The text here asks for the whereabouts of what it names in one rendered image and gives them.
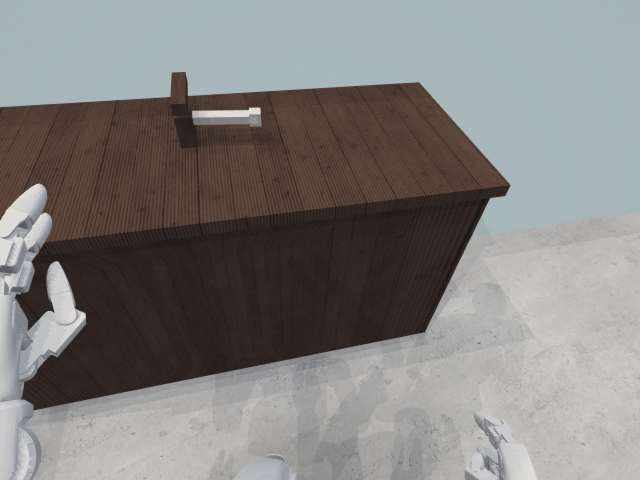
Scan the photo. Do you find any tap lever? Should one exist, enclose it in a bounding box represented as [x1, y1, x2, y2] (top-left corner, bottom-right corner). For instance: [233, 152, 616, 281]
[192, 108, 261, 126]

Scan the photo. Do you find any left robot thigh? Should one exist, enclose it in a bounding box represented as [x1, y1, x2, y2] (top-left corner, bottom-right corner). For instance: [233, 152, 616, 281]
[233, 458, 297, 480]

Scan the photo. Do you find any left robot forearm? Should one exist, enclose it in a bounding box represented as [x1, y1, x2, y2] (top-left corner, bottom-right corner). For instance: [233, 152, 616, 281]
[0, 399, 41, 480]

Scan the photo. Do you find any robot left shin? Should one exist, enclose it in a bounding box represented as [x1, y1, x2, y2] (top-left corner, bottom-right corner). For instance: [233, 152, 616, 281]
[267, 454, 286, 464]

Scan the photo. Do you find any counter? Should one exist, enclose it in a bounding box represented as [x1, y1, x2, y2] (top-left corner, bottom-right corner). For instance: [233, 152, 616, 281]
[0, 72, 511, 410]

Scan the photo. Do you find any robot right hand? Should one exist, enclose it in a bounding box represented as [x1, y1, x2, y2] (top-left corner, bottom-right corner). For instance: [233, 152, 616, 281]
[465, 410, 539, 480]

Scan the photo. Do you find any robot left hand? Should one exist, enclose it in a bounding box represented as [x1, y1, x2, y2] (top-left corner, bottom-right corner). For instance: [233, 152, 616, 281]
[0, 184, 86, 402]

